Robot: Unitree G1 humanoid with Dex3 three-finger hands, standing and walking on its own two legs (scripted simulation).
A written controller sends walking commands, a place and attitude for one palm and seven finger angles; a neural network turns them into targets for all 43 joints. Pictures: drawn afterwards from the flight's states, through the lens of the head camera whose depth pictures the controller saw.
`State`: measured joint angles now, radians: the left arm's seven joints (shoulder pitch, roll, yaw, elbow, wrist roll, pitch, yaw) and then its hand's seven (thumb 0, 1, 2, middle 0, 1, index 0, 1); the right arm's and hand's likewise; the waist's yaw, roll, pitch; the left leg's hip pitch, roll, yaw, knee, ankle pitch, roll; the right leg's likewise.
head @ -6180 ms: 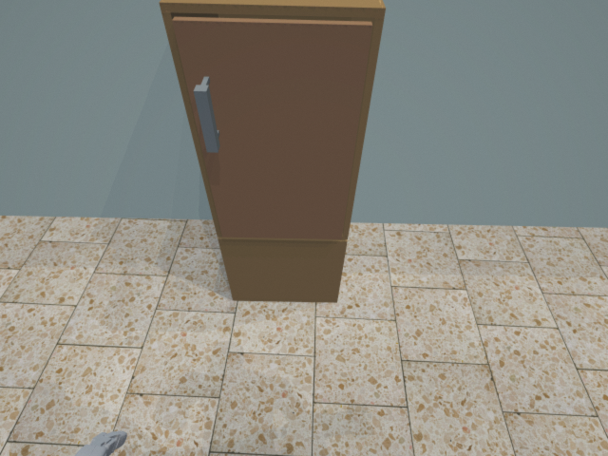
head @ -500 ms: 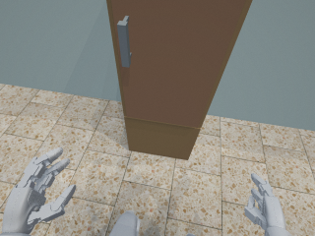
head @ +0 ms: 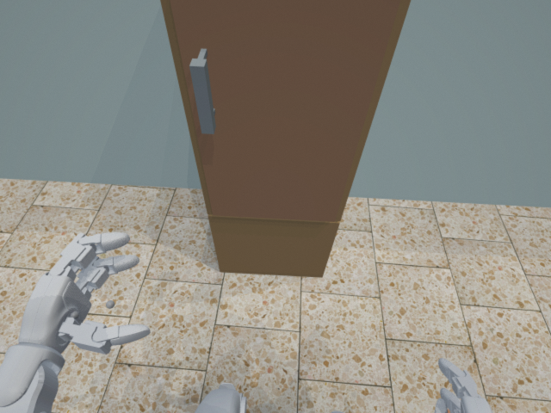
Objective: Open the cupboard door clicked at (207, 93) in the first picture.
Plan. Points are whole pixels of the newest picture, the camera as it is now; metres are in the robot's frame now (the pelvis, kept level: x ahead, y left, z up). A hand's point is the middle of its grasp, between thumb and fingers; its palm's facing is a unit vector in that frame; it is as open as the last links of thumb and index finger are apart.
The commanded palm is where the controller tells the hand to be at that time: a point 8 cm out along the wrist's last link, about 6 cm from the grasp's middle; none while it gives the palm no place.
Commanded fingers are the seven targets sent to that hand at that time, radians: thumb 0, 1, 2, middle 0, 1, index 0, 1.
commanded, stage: raise the hand with hooked fingers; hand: left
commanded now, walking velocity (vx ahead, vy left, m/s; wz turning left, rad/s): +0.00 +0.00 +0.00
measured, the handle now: (206, 92) +0.63 +0.17 +0.11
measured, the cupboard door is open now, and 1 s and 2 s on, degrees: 0 0 0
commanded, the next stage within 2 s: move the hooked fingers beside the handle in 1.06 s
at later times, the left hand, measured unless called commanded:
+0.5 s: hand (59, 239) +0.29 +0.28 +0.13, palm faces +0.05 -1.00 -0.06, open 14.0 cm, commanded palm +0.26 +0.33 +0.13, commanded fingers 0.00 -0.50 0.30 -0.30 -1.20 -0.30 -1.20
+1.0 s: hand (88, 224) +0.31 +0.25 +0.14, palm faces +0.03 -1.00 -0.05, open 14.0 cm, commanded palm +0.28 +0.30 +0.14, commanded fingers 0.00 -0.50 0.30 -0.30 -1.20 -0.30 -1.20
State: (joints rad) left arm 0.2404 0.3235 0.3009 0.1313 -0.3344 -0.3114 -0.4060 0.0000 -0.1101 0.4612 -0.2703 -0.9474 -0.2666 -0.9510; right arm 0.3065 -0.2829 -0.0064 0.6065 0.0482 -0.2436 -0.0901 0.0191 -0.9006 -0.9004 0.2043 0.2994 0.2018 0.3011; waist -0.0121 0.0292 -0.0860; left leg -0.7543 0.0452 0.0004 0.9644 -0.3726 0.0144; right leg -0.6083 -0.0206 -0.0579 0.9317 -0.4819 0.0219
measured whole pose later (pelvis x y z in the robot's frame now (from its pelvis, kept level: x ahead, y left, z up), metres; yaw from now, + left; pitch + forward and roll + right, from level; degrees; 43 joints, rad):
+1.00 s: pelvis +0.02 -0.02 +0.03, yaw +0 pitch +5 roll -1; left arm -0.06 0.42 0.43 0.37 -0.35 -0.17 -0.49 -0.01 -0.50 0.30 -0.30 -1.20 -0.30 -1.20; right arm 0.29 -0.28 0.03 0.58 0.06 -0.19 -0.10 0.02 -0.90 -0.90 0.20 0.30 0.20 0.30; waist 0.00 0.03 -0.06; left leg -0.52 0.06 0.00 0.74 -0.30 -0.02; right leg -0.39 0.00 -0.06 0.72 -0.41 -0.01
